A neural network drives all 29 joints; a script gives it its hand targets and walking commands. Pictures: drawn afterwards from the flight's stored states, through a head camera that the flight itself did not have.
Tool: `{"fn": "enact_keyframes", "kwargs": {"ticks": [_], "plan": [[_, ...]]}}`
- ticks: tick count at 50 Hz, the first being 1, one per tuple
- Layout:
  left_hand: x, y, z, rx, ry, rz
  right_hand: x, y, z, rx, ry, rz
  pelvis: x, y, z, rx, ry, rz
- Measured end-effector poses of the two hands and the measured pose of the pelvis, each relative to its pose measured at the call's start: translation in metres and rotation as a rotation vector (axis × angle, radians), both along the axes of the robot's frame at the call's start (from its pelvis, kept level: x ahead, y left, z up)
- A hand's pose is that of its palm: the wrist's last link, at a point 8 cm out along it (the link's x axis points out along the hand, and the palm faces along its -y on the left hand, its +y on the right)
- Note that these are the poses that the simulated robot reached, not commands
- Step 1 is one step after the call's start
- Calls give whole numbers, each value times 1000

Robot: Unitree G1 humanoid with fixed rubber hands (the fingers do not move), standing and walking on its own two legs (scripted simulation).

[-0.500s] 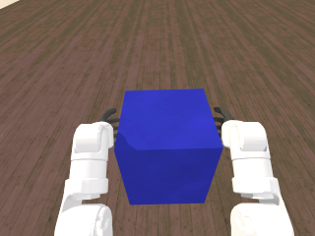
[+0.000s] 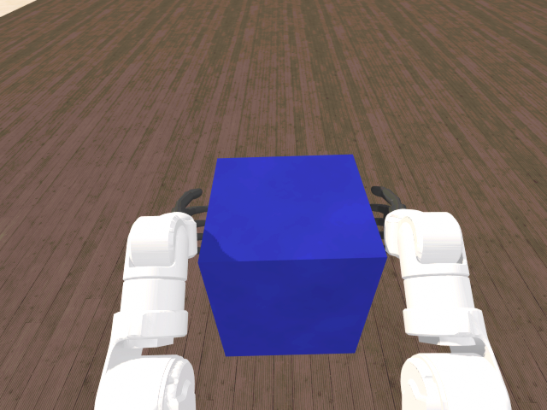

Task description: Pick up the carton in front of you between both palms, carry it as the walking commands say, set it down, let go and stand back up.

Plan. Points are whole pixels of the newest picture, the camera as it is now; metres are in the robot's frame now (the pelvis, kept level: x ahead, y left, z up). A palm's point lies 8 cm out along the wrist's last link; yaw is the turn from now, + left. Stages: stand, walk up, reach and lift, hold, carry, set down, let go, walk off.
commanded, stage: carry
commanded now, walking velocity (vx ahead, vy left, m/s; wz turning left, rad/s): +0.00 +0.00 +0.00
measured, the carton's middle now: (287, 258) +0.35 +0.00 +0.05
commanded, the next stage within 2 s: none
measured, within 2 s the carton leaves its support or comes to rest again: neither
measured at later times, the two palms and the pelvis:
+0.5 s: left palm (176, 172) +0.42 +0.16 +0.18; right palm (383, 168) +0.41 -0.14 +0.18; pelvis +0.06 +0.01 +0.00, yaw +0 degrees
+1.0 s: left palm (235, 100) +0.66 +0.10 +0.17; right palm (380, 90) +0.69 -0.20 +0.17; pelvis +0.30 -0.09 +0.04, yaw +2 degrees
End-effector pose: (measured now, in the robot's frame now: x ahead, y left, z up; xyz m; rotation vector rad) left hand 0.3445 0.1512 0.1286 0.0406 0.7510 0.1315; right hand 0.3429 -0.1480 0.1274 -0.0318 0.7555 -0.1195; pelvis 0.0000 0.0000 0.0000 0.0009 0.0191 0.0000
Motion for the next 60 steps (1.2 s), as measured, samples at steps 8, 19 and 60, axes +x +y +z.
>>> {"fn": "enact_keyframes", "kwargs": {"ticks": [8,19,60], "plan": [[0,-2,0,1,-1,0,0,-2,0,0,-1,1,0,-2,0,0,2,0],[32,3,38,1,-97,-4,35,3,42,-11,-97,8,25,4,-2,-5,29,-1],[433,-59,124,-46,-167,141,460,-58,118,107,-158,26,405,-87,85,18,84,25]]}}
